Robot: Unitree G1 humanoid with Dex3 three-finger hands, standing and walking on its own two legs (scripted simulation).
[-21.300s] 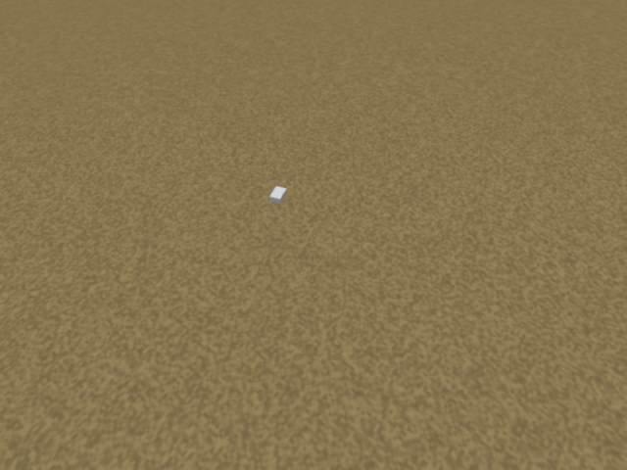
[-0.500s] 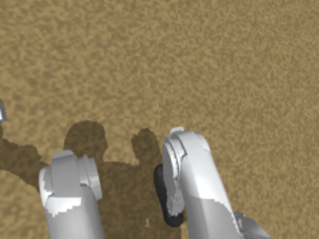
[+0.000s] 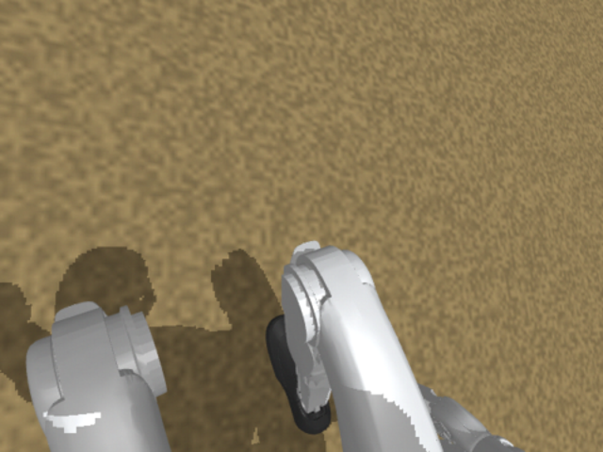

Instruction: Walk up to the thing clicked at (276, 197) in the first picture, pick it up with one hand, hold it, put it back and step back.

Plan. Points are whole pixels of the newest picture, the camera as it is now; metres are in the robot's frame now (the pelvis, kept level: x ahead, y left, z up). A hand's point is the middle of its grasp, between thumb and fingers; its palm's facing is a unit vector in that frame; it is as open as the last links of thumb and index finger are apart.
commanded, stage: rest palm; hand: left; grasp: from above
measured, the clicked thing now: out of the picture +0.41 +0.38 -0.28
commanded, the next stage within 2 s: close in 1.08 s
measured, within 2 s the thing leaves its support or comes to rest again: neither
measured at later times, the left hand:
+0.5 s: hand out of the picture +0.40 +0.37 -0.24, palm faces -0.44 -0.17 -0.88, open 14.3 cm
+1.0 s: hand out of the picture +0.40 +0.36 -0.25, palm faces -0.43 -0.17 -0.89, open 14.1 cm
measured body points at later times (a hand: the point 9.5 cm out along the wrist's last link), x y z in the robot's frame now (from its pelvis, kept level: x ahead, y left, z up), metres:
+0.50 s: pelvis +0.00 +0.00 +0.00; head +0.25 +0.15 +0.34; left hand +0.42 +0.37 -0.19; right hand +0.09 -0.26 -0.06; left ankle +0.06 +0.12 -0.26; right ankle +0.11 -0.14 -0.26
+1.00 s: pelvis +0.00 +0.00 +0.00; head +0.25 +0.15 +0.33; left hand +0.42 +0.37 -0.20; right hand +0.09 -0.26 -0.06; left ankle +0.06 +0.12 -0.26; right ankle +0.11 -0.14 -0.26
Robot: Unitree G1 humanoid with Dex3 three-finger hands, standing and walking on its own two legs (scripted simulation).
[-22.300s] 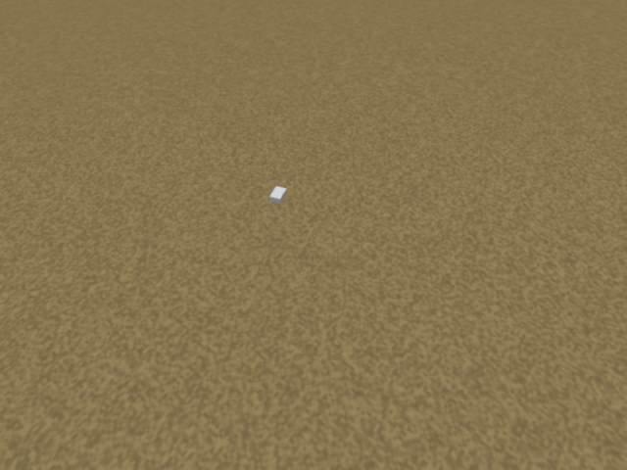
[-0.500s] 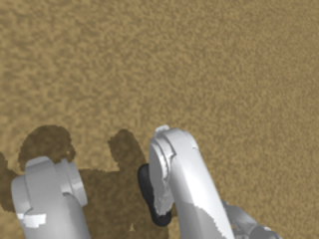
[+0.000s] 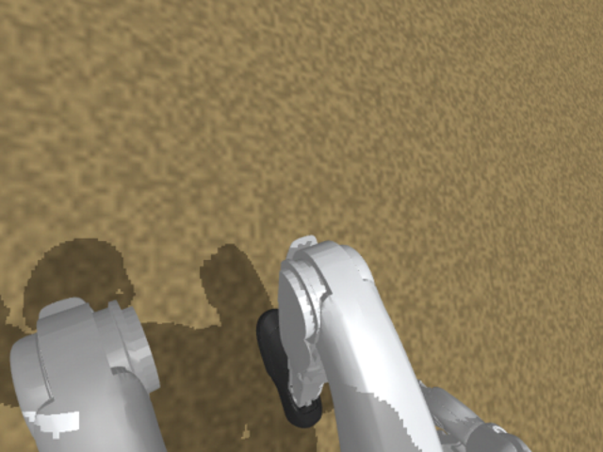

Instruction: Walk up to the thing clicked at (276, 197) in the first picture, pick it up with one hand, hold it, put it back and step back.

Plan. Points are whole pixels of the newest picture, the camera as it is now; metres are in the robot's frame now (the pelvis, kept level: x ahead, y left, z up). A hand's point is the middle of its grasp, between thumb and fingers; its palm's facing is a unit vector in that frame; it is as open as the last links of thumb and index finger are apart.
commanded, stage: rest palm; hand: left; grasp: from above
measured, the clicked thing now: out of the picture +0.40 +0.39 -0.27
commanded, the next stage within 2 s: close in 0.08 s
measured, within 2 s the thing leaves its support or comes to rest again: neither
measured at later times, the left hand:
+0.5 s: hand out of the picture +0.39 +0.38 -0.24, palm faces -0.43 -0.18 -0.88, open 12.5 cm
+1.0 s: hand out of the picture +0.39 +0.38 -0.24, palm faces -0.44 -0.19 -0.88, open 10.2 cm
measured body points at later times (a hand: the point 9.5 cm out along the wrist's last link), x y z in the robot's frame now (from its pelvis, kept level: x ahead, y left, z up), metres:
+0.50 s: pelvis +0.00 +0.00 +0.00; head +0.25 +0.16 +0.34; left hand +0.41 +0.38 -0.19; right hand +0.10 -0.26 -0.05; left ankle +0.06 +0.12 -0.26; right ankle +0.12 -0.14 -0.25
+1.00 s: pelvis +0.00 +0.00 +0.00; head +0.25 +0.15 +0.34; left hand +0.41 +0.39 -0.19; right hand +0.09 -0.26 -0.05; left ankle +0.06 +0.12 -0.26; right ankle +0.12 -0.14 -0.25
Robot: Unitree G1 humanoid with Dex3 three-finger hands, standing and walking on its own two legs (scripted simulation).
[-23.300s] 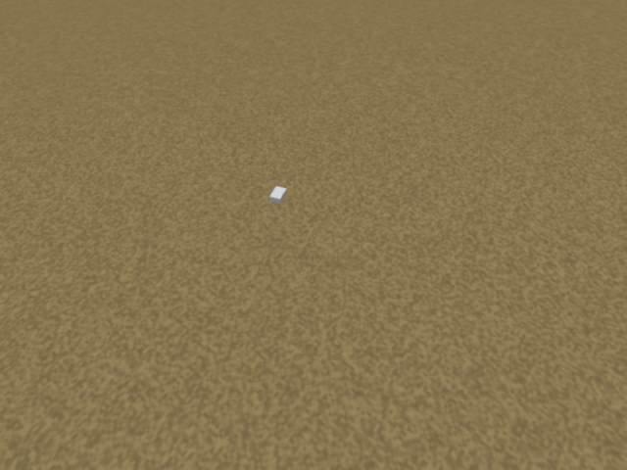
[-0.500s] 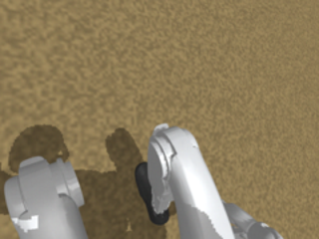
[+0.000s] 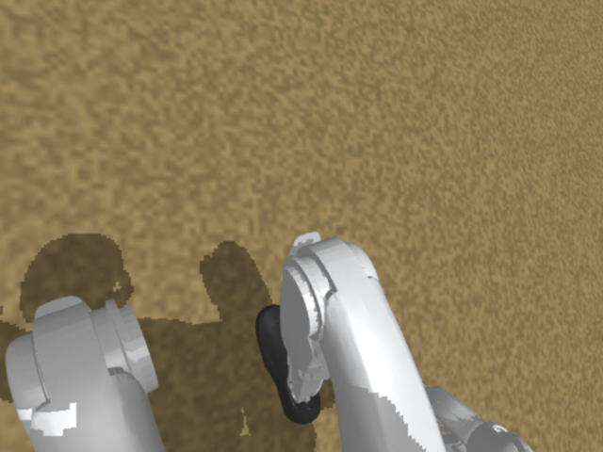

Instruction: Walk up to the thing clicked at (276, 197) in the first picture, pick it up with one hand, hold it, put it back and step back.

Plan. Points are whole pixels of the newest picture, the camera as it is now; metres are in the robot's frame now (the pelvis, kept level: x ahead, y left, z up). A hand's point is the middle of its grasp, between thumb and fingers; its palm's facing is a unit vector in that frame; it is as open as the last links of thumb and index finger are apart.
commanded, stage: close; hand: left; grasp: from above
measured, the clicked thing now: out of the picture +0.40 +0.39 -0.27
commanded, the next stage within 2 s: settle in 0.96 s
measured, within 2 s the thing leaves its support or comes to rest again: leaves its support in 1.32 s
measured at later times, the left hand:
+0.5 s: hand out of the picture +0.39 +0.38 -0.24, palm faces -0.42 -0.19 -0.89, open 8.3 cm
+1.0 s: hand out of the picture +0.39 +0.38 -0.24, palm faces -0.43 -0.19 -0.88, open 8.1 cm
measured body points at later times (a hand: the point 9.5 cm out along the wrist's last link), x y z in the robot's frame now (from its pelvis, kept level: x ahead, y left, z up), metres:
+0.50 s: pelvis +0.00 +0.00 +0.00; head +0.25 +0.15 +0.34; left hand +0.41 +0.38 -0.19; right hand +0.09 -0.26 -0.05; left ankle +0.06 +0.12 -0.26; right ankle +0.12 -0.14 -0.26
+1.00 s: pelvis +0.00 +0.00 +0.00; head +0.25 +0.15 +0.34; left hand +0.41 +0.39 -0.19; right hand +0.10 -0.26 -0.06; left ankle +0.06 +0.12 -0.26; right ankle +0.12 -0.14 -0.26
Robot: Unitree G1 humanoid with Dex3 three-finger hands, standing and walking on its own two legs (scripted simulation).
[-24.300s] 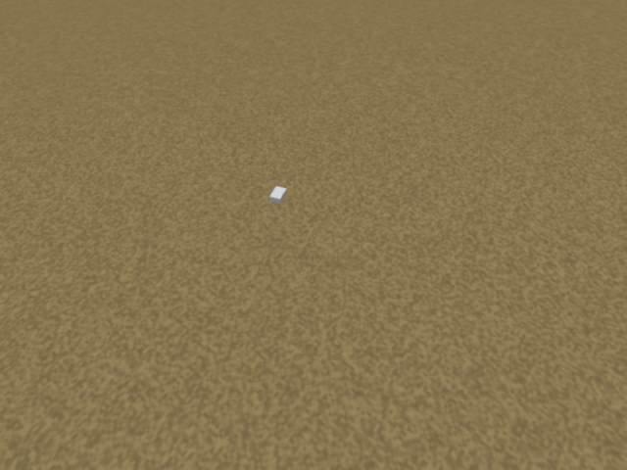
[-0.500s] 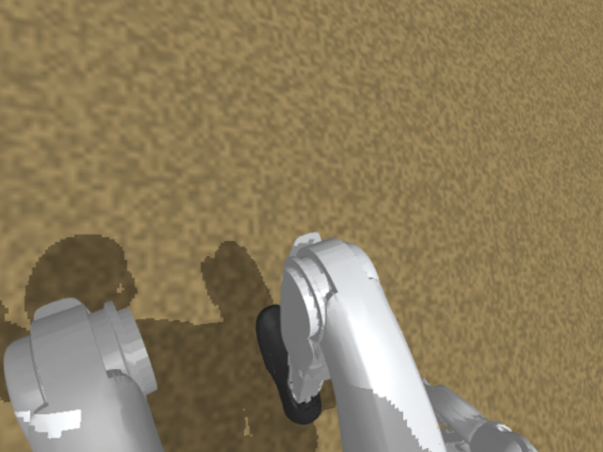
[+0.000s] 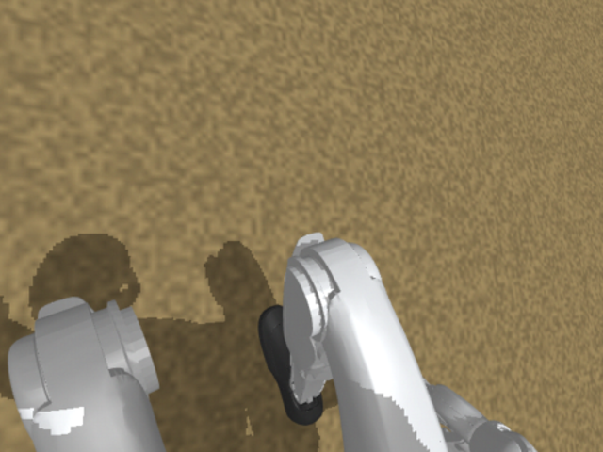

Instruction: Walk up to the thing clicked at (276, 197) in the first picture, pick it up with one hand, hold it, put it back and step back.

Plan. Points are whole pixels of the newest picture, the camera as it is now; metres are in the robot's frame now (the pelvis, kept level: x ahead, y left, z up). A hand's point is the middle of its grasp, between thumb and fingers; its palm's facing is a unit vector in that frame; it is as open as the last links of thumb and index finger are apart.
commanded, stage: settle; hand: left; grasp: from above
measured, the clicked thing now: out of the picture +0.41 +0.40 -0.27
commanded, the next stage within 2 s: lift in 0.98 s
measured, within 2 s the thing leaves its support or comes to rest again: leaves its support in 0.32 s
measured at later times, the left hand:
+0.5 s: hand out of the picture +0.41 +0.39 -0.21, palm faces -0.37 -0.17 -0.91, open 8.1 cm
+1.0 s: hand out of the picture +0.39 +0.39 -0.12, palm faces -0.43 -0.13 -0.89, open 8.1 cm
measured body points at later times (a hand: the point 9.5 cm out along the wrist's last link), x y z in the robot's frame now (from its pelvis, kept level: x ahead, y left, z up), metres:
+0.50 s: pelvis +0.00 +0.00 +0.01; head +0.25 +0.15 +0.35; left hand +0.42 +0.40 -0.16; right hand +0.10 -0.26 -0.06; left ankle +0.06 +0.12 -0.26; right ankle +0.12 -0.14 -0.25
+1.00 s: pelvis -0.01 -0.01 +0.03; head +0.22 +0.11 +0.41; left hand +0.41 +0.40 -0.07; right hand +0.11 -0.27 -0.06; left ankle +0.06 +0.12 -0.26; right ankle +0.12 -0.14 -0.26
